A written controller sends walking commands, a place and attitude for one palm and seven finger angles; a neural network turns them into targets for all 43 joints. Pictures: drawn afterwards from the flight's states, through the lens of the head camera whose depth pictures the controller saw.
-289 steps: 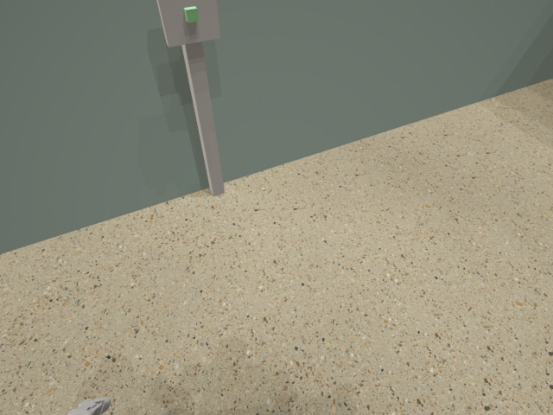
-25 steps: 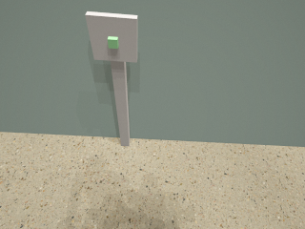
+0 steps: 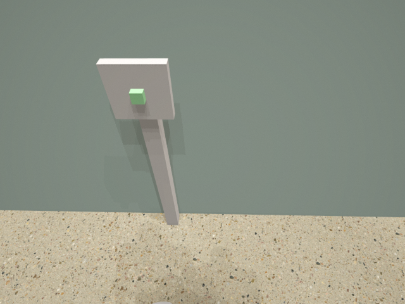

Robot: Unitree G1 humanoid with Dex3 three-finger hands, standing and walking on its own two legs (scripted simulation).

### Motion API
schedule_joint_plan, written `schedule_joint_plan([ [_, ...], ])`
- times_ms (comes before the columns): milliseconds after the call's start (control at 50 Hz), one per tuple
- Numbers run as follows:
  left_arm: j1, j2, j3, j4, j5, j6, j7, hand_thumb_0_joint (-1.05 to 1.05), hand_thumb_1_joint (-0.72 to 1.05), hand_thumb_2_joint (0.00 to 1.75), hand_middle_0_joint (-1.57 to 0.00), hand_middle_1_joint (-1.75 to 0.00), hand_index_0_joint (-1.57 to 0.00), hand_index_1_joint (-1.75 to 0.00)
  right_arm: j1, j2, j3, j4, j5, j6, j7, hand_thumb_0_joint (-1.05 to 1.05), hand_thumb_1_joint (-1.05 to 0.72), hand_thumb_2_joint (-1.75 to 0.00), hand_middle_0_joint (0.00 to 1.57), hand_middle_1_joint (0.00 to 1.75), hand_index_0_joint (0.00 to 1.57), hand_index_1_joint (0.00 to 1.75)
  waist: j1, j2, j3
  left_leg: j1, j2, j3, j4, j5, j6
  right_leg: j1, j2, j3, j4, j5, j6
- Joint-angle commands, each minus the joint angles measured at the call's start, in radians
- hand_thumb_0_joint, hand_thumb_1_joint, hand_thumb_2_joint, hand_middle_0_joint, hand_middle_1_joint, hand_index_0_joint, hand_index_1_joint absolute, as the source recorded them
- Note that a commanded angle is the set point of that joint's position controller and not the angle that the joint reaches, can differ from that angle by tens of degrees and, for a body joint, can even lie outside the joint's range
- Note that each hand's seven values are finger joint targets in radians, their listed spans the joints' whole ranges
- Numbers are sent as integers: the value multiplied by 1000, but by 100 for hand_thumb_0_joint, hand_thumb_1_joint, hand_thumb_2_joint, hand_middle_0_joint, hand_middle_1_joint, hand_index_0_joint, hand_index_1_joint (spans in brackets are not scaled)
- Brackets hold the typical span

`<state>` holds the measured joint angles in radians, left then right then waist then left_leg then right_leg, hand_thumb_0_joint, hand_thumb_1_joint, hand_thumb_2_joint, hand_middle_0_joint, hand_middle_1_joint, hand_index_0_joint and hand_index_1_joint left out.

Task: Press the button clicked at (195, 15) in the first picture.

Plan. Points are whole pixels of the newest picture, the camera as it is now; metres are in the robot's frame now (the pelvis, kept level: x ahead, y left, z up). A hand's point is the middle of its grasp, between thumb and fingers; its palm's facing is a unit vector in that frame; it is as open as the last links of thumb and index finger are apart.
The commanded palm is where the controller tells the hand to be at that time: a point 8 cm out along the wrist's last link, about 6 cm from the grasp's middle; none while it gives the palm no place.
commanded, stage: take the last steps up to it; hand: left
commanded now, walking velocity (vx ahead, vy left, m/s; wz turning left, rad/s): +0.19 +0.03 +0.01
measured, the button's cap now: (138, 95) +0.61 +0.21 +0.09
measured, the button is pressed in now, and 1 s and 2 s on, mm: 0 0 0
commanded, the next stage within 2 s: come to a stop and stand still in 0.12 s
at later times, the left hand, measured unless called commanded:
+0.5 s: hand out of the picture +0.13 +0.24 -0.18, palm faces +0.01 -0.98 -0.18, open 7.4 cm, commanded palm none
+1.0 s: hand out of the picture +0.14 +0.15 -0.17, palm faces +0.00 -0.98 -0.21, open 7.3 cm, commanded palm none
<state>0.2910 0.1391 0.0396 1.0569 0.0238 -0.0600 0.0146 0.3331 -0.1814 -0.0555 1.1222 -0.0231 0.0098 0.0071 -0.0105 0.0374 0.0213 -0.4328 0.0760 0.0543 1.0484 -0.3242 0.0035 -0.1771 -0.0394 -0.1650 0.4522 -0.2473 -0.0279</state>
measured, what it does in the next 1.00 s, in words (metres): steps on the spot: left foot, then right foot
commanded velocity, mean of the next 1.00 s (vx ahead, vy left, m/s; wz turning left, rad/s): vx -0.04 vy -0.05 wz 0.00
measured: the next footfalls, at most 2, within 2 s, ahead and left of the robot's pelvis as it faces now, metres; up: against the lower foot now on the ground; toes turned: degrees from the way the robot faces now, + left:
left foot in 0.22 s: +0.18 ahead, +0.15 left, +0.00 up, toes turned +8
right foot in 0.72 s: +0.14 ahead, -0.11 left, +0.00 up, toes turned -4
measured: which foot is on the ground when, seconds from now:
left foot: up 0.00-0.20, down 0.22-0.72, up 0.74-0.94, down 0.96-1.00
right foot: down 0.00-0.24, up 0.26-0.70, down 0.72-1.00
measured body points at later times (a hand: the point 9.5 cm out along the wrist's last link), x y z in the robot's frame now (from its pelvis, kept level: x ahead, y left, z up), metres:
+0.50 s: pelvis +0.10 +0.05 +0.00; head +0.12 +0.08 +0.45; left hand +0.13 +0.29 -0.17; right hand +0.15 -0.18 -0.14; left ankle +0.14 +0.14 -0.74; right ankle +0.09 -0.09 -0.68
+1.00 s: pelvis +0.08 -0.02 -0.01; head +0.09 -0.03 +0.44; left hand +0.14 +0.20 -0.16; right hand +0.06 -0.24 -0.17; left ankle +0.06 +0.11 -0.74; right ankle +0.10 -0.11 -0.74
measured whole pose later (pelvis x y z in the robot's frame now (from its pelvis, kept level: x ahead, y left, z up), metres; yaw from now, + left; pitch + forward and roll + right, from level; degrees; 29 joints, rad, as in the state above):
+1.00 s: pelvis +0.08 -0.02 -0.01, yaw -2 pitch -1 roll -1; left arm 0.19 0.15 0.04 1.06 0.01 0.01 0.03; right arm 0.28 -0.15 -0.03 1.11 -0.01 0.02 -0.03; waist -0.02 0.03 0.03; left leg -0.20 0.06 0.03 0.52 -0.30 -0.02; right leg -0.27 0.01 -0.12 0.51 -0.24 -0.05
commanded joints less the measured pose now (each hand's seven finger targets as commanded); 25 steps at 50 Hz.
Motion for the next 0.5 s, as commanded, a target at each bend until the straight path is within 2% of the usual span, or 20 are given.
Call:
schedule_joint_plan([
  [0,76,133,18,-5,3,-15,7,0,90,90,-20,-30,-20,-30,-14,6,-4,-73,1,-21,13,0,-90,-90,20,30,20,30,8,-151,71,-53,39,24,-157,68,-31,-40,-245,164,-291,80,-96],
  [40,105,144,21,15,2,-15,5,0,90,90,-20,-30,-20,-30,-67,9,0,-93,2,-30,16,0,-90,-90,20,30,20,30,27,-152,69,-37,29,48,-264,83,-33,-18,-241,151,-263,141,-99],
  [100,123,157,25,34,4,-8,6,0,90,90,-20,-30,-20,-30,-106,5,2,-109,6,-42,17,0,-90,-90,20,30,20,30,40,-180,61,34,10,68,-373,76,-25,-6,-244,149,-214,161,-95],
  [120,120,151,27,39,3,-3,7,0,90,90,-20,-30,-20,-30,-101,5,2,-109,5,-46,15,0,-90,-90,20,30,20,30,32,-178,67,76,3,72,-415,93,-21,-20,-236,144,-193,149,-87],
  [140,104,150,29,40,2,2,9,0,90,90,-20,-30,-20,-30,-68,-4,2,-99,5,-50,12,0,-90,-90,20,30,20,30,10,-174,61,145,-4,85,-475,123,-20,-41,-222,128,-159,123,-71],
  [160,103,138,27,39,-2,9,8,0,90,90,-20,-30,-20,-30,-26,-19,1,-79,4,-55,7,0,-90,-90,20,30,20,30,-8,-138,48,258,-17,101,-541,156,-20,-93,-193,110,-104,81,-51],
  [180,112,106,20,40,-3,16,8,0,90,90,-20,-30,-20,-30,55,-63,-7,-52,1,-64,-1,0,-90,-90,20,30,20,30,-41,-19,15,387,20,45,-603,172,-11,-147,-147,84,44,48,-29],
  [200,140,60,12,27,-8,21,4,0,90,90,-20,-30,-20,-30,137,-153,-27,-36,-7,-67,-11,0,-90,-90,20,30,20,30,-57,194,-41,505,207,-180,-656,237,57,-279,-48,10,260,-143,16],
  [220,134,37,4,8,-7,25,9,0,90,90,-20,-30,-20,-30,180,-198,-29,-35,-6,-56,-20,0,-90,-90,20,30,20,30,-63,280,-60,460,353,-352,-771,288,132,-308,8,13,451,-394,38],
  [240,105,45,1,15,-6,41,20,0,90,90,-20,-30,-20,-30,123,-166,-14,-34,-6,-50,-35,0,-90,-90,20,30,20,30,-53,240,-45,366,352,-352,-807,302,137,-285,-23,109,524,-379,34],
  [260,94,32,-2,28,-9,45,20,0,90,90,-20,-30,-20,-30,31,-133,-2,-55,-4,-48,-44,0,-90,-90,20,30,20,30,-20,167,8,290,334,-300,-793,402,151,-273,-57,134,539,-323,40],
  [280,91,30,-4,45,-10,48,17,0,90,90,-20,-30,-20,-30,-35,-99,11,-68,-1,-50,-48,0,-90,-90,20,30,20,30,2,97,40,222,301,-221,-782,524,150,-222,-77,148,509,-268,48],
  [300,109,31,-5,59,-11,52,14,0,90,90,-20,-30,-20,-30,-74,-82,14,-70,1,-53,-53,0,-90,-90,20,30,20,30,19,57,29,231,284,-161,-765,649,148,-198,-83,148,472,-234,60],
  [320,114,38,-3,61,-10,63,13,0,90,90,-20,-30,-20,-30,-75,-94,11,-67,3,-52,-59,0,-90,-90,20,30,20,30,17,48,-3,269,276,-121,-743,765,143,-188,-78,145,455,-211,70],
  [360,104,72,11,43,-6,90,14,0,90,90,-20,-30,-20,-30,-66,-123,-3,-64,10,-39,-66,0,-90,-90,20,30,20,30,9,69,-32,301,288,-100,-729,827,151,-206,-60,142,502,-189,75],
  [420,73,94,29,-5,1,115,14,0,90,90,-20,-30,-20,-30,-83,-142,-19,-82,8,-24,-69,0,-90,-90,20,30,20,30,11,64,-32,282,304,-80,-722,781,171,-276,-41,165,622,-176,79],
  [480,30,96,37,-50,1,125,12,0,90,90,-20,-30,-20,-30,-106,-141,-29,-100,3,-18,-64,0,-90,-90,20,30,20,30,12,94,-32,269,290,-60,-718,680,170,-296,-30,169,624,-165,81],
])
